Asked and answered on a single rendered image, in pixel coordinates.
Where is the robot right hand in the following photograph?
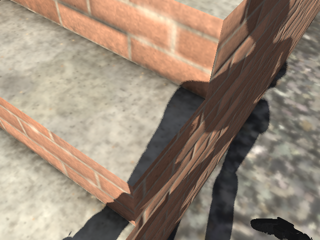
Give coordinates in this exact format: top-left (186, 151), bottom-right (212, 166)
top-left (250, 217), bottom-right (313, 240)

